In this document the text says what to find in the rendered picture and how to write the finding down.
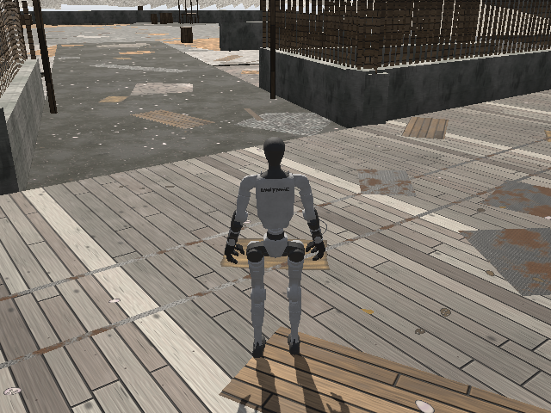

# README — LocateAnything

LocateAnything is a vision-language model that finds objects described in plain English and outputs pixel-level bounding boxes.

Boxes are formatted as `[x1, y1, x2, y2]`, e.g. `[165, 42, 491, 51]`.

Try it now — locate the left robot foot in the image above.
[252, 336, 266, 358]

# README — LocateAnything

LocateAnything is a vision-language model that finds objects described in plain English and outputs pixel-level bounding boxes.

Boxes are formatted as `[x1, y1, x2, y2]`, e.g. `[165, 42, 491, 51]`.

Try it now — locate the right robot forearm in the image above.
[307, 207, 323, 243]

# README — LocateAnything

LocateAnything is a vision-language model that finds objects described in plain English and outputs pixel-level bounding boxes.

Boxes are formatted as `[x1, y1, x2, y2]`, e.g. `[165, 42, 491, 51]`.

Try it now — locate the robot left hand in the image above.
[225, 243, 245, 264]

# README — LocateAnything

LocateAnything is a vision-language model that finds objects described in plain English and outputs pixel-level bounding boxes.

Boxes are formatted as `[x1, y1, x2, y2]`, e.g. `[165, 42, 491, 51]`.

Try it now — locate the right robot upper arm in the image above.
[293, 174, 316, 221]

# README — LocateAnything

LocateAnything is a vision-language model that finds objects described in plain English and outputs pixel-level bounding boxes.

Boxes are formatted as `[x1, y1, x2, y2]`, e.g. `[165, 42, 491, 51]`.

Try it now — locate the left robot upper arm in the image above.
[234, 175, 257, 223]

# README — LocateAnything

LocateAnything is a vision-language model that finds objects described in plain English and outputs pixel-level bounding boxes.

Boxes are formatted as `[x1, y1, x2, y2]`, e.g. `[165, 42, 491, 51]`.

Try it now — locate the robot right hand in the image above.
[306, 241, 325, 261]

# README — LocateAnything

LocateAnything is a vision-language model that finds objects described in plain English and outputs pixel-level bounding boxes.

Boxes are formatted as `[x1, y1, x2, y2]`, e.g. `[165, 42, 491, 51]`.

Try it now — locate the left robot forearm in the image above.
[226, 209, 243, 246]

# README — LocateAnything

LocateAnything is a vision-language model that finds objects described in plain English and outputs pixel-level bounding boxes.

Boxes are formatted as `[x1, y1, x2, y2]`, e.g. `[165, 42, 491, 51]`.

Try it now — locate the robot left thigh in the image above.
[246, 241, 266, 304]

